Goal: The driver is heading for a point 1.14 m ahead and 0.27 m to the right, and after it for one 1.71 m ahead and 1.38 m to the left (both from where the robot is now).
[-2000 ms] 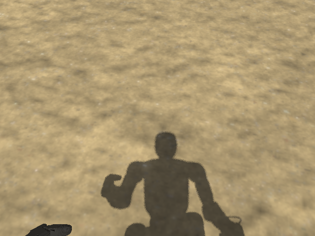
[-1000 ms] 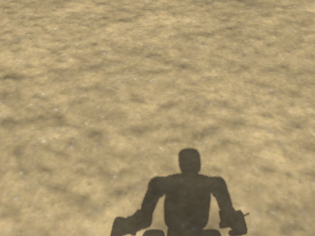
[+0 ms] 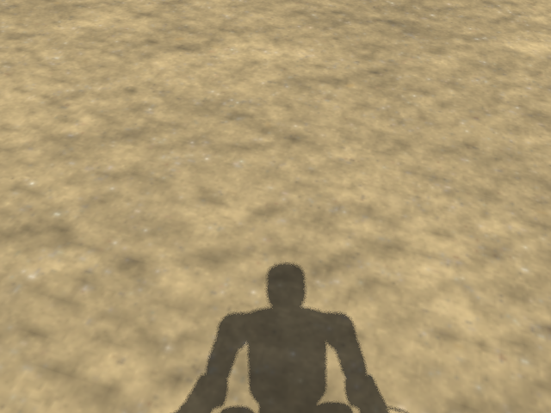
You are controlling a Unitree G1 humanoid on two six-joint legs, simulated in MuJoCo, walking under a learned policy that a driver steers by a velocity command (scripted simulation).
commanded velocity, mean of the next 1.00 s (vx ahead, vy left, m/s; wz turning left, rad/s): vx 0.47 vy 0.00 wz -0.41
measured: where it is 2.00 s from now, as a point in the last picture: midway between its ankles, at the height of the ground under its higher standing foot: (382, 264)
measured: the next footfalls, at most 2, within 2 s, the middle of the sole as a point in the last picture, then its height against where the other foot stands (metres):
right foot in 0.38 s outside the picture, level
left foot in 0.86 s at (291, 358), level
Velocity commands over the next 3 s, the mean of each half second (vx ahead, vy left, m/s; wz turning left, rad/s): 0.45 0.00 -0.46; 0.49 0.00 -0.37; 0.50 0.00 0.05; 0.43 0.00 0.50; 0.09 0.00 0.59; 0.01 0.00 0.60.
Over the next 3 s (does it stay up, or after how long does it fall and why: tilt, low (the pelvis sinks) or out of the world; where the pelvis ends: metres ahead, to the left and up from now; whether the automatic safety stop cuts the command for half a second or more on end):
stays up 1.09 -0.33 0.01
